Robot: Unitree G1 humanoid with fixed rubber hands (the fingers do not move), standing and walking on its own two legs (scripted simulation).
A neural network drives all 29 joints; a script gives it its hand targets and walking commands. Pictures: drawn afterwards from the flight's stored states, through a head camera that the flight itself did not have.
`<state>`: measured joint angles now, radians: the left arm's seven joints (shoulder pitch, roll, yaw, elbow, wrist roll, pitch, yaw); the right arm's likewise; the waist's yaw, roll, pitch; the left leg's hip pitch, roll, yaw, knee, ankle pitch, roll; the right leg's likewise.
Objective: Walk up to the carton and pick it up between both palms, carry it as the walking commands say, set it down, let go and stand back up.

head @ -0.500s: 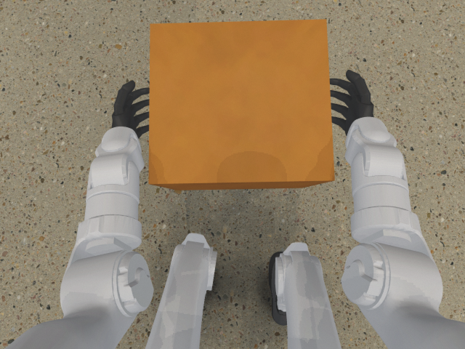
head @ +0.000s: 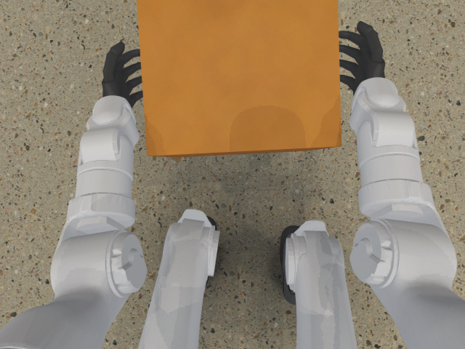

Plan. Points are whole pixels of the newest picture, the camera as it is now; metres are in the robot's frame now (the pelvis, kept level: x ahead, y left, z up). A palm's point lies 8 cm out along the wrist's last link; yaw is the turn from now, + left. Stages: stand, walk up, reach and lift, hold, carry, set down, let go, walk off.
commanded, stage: set down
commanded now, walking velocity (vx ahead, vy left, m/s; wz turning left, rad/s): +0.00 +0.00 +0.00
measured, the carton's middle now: (239, 80) +0.55 +0.04 -0.20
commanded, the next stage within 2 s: none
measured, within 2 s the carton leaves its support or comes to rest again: rests again in 1.50 s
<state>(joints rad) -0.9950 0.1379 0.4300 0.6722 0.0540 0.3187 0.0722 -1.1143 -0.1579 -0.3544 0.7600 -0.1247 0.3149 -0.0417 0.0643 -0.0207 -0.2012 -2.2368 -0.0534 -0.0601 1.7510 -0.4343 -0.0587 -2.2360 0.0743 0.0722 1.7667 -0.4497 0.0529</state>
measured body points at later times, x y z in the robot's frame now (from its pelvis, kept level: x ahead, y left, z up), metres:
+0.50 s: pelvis -0.01 +0.00 -0.06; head +0.33 +0.02 +0.24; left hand +0.51 +0.23 -0.20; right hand +0.55 -0.15 -0.19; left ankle +0.12 +0.13 -0.43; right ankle +0.11 -0.13 -0.43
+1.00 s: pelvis +0.01 +0.00 -0.09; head +0.36 +0.00 +0.19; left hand +0.52 +0.22 -0.25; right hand +0.56 -0.15 -0.25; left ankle +0.12 +0.13 -0.43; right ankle +0.11 -0.13 -0.43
